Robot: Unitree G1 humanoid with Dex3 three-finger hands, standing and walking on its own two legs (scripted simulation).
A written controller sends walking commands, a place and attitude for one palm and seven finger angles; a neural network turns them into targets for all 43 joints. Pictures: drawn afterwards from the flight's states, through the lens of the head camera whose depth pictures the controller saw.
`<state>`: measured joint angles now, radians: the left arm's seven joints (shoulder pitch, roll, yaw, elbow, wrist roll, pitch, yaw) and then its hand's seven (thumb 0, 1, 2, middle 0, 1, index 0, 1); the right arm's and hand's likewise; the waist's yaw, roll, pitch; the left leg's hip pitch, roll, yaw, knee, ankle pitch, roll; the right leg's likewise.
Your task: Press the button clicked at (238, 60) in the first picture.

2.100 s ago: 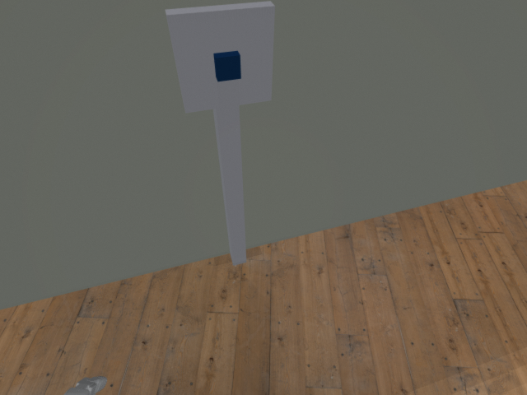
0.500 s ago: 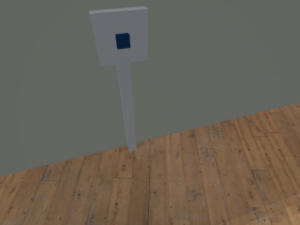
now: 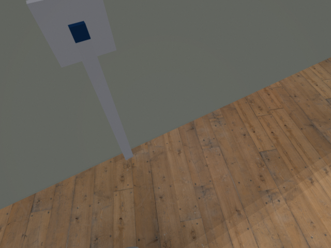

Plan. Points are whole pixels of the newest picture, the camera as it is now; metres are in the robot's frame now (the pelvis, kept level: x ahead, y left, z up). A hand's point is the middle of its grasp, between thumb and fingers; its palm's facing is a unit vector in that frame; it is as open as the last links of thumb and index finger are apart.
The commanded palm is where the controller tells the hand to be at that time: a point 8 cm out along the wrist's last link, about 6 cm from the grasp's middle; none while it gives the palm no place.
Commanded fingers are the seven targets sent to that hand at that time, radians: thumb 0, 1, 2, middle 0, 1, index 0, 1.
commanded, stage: walk to a spot facing it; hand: left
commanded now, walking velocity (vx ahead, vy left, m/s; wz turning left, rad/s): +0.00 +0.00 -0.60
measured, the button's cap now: (79, 31) +0.71 +0.35 +0.17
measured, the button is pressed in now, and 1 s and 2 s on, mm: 0 0 0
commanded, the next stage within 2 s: none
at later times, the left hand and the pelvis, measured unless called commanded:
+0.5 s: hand out of the picture +0.07 +0.21 -0.14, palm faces -0.15 -0.95 -0.26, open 7.3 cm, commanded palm none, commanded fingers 0.00 0.90 0.90 -0.20 -0.30 -0.20 -0.30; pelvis -0.02 +0.01 +0.03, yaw -14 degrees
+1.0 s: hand (106, 244) +0.15 +0.19 -0.14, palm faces -0.53 -0.82 -0.20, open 7.4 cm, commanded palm none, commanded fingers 0.00 0.90 0.90 -0.20 -0.30 -0.20 -0.30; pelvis -0.04 +0.06 +0.03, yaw -34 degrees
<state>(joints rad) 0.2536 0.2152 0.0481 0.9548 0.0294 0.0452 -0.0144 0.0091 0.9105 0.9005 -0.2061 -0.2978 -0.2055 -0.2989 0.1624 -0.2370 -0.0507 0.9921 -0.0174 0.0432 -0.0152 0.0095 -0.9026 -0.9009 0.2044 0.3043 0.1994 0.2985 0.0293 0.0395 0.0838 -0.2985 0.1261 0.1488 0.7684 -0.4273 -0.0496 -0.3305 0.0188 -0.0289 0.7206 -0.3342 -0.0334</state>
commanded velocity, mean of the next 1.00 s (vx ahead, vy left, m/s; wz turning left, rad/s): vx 0.01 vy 0.00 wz -0.60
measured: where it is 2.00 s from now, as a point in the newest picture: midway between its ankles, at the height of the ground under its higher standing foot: outside the picture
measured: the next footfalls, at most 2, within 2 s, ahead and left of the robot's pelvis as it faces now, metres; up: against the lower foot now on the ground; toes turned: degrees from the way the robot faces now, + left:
left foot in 0.62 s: +0.03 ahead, +0.14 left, +0.00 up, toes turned -20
right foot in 1.12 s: -0.10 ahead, -0.07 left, +0.00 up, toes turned -45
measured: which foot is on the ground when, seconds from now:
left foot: up 0.00-0.60, down 0.62-1.00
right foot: down 0.00-0.62, up 0.64-1.00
